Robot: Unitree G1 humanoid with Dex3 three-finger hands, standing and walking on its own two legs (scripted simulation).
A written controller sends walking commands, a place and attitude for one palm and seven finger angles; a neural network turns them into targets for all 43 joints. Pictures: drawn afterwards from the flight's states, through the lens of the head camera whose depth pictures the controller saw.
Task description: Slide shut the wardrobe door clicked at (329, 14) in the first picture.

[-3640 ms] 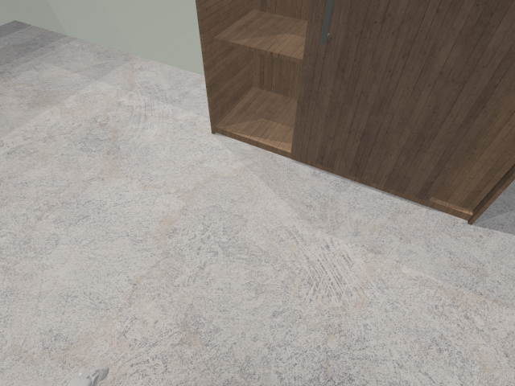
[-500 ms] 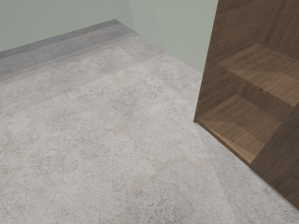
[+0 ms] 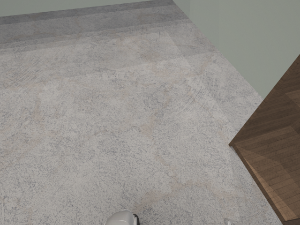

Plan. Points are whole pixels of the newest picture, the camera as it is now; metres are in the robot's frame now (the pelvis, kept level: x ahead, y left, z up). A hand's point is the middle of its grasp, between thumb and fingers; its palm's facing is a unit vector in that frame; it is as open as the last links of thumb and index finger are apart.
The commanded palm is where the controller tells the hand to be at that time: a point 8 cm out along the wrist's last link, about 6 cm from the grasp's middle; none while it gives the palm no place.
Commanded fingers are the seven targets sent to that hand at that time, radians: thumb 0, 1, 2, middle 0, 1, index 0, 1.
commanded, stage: turn to face it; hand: right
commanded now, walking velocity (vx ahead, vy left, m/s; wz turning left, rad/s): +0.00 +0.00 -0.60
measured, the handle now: out of the picture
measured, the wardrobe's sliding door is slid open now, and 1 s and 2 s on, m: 0.51 0.51 0.51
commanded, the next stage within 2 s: take the last steps up to it in 1.78 s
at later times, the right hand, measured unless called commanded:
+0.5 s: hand out of the picture +0.09 -0.26 -0.16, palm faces +0.28 +0.94 -0.20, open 7.4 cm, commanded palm none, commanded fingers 0.00 -0.90 -0.90 0.20 0.30 0.20 0.30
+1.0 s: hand out of the picture +0.02 -0.18 -0.12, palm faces +0.53 +0.80 -0.28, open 7.4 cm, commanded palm none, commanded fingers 0.00 -0.90 -0.90 0.20 0.30 0.20 0.30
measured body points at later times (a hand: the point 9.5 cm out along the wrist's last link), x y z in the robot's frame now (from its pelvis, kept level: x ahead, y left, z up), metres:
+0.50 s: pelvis +0.04 -0.04 +0.01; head +0.07 -0.07 +0.46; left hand +0.17 +0.20 -0.11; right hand +0.07 -0.31 -0.14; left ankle +0.07 +0.11 -0.64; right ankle +0.06 -0.13 -0.72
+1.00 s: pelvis +0.06 +0.03 +0.02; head +0.10 +0.04 +0.47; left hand +0.27 +0.21 -0.13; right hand -0.01 -0.22 -0.10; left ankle +0.11 +0.12 -0.72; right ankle -0.01 -0.09 -0.63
